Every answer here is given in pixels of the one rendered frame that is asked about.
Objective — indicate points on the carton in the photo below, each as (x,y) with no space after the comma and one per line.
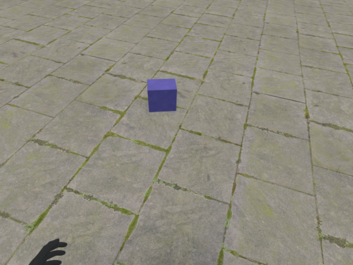
(162,94)

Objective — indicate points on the left robot hand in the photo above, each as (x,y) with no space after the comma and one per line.
(47,253)

